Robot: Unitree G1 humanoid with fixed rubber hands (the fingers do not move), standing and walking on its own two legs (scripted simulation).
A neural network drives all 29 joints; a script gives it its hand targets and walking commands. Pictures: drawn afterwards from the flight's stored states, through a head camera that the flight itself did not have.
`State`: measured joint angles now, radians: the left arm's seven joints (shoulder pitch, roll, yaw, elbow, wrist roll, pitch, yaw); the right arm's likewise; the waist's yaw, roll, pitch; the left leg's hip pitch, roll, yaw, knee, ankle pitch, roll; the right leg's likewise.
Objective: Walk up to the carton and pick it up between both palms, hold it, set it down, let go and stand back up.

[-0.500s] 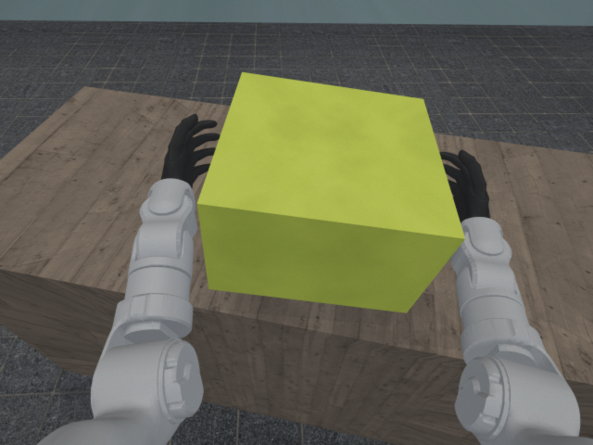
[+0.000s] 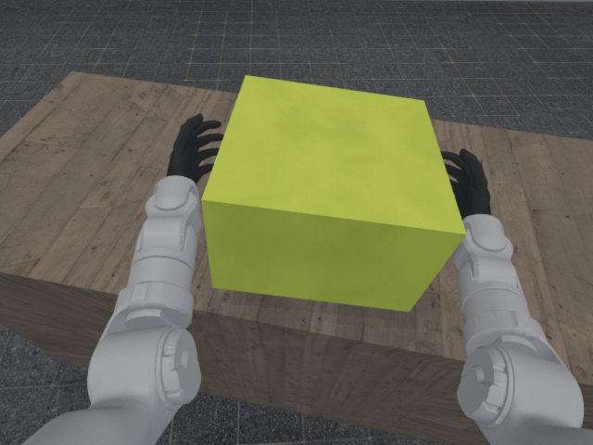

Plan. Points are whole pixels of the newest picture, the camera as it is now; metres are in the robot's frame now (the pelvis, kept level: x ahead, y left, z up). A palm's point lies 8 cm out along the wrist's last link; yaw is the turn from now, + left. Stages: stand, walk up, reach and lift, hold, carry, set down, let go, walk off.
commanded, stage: set down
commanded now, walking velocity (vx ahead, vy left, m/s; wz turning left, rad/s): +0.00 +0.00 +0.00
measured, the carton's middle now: (324, 188) +0.48 -0.02 +0.06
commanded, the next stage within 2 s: none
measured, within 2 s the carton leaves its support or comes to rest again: neither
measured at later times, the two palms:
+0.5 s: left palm (189, 181) +0.44 +0.17 +0.11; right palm (468, 210) +0.41 -0.22 +0.09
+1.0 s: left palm (191, 181) +0.47 +0.18 +0.08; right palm (451, 204) +0.44 -0.21 +0.07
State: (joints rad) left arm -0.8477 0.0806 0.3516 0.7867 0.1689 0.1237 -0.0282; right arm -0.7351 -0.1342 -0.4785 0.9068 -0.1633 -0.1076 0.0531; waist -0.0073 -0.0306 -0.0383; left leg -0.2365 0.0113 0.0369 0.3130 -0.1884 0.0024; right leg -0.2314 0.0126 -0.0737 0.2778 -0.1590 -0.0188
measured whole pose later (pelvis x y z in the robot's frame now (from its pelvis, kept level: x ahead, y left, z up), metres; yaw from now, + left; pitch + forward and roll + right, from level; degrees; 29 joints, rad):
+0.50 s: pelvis -0.01 +0.00 +0.00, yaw +0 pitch +11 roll +0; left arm -0.91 0.10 0.37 0.94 0.18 0.03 -0.02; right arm -0.80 -0.12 -0.59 0.97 -0.26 -0.14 0.08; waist -0.01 -0.04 -0.09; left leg -0.34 0.01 0.04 0.32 -0.16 0.00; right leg -0.34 0.01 -0.07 0.29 -0.14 -0.02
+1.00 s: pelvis +0.01 +0.00 -0.01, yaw +0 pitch +18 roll +0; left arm -0.96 0.14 0.41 1.09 0.16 -0.12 -0.03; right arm -0.85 -0.11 -0.63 0.99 -0.34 -0.19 0.07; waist -0.01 -0.01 -0.14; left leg -0.47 0.01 0.04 0.33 -0.17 0.00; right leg -0.48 0.01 -0.07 0.31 -0.15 -0.02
